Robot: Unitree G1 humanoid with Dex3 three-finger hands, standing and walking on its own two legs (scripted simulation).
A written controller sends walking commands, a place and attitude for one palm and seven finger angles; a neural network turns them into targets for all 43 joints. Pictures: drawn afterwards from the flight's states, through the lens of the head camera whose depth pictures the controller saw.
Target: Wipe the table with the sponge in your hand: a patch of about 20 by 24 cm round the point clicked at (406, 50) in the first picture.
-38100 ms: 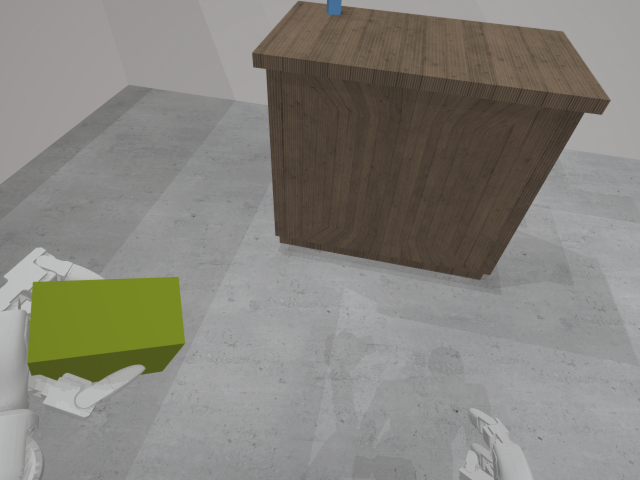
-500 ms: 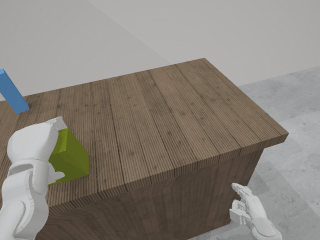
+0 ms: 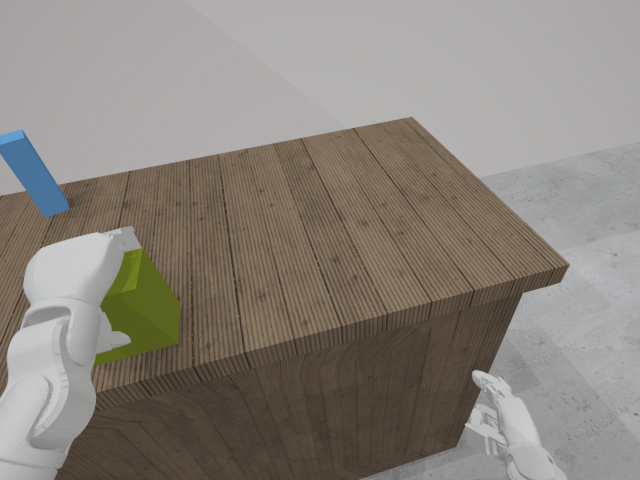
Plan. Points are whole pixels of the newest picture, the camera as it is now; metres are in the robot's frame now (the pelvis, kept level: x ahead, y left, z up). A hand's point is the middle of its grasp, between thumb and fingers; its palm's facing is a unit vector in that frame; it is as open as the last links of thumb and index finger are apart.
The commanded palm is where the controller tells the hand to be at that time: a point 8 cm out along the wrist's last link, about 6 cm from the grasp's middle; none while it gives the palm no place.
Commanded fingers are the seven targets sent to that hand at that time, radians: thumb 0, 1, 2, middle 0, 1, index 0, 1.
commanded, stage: lift the sponge slowly off the table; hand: left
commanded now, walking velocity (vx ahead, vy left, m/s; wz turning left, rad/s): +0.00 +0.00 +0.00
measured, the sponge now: (122, 317) +0.24 +0.30 +0.11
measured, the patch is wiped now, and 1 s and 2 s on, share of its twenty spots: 1.00 1.00 1.00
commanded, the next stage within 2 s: bring the sponge back beside the body in 1.48 s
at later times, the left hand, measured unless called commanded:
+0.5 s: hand (113, 270) +0.25 +0.29 +0.18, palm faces +0.16 -0.07 -0.99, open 10.6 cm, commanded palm +0.21 +0.29 +0.26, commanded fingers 0.00 0.10 1.30 -1.20 -1.60 -1.20 -1.60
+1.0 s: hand (109, 240) +0.27 +0.28 +0.22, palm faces +0.24 -0.07 -0.97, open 10.6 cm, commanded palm +0.22 +0.29 +0.29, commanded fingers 0.00 0.10 1.30 -1.20 -1.60 -1.20 -1.60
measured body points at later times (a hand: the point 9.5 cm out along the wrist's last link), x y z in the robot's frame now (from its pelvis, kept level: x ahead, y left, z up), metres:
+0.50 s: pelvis -0.01 +0.00 +0.00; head -0.04 -0.05 +0.45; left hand +0.24 +0.28 +0.23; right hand +0.25 -0.19 -0.07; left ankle +0.04 +0.12 -0.74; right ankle -0.01 -0.10 -0.74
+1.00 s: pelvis -0.01 +0.00 +0.00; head -0.04 -0.05 +0.45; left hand +0.25 +0.28 +0.27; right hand +0.26 -0.18 -0.06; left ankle +0.04 +0.12 -0.74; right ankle -0.01 -0.10 -0.74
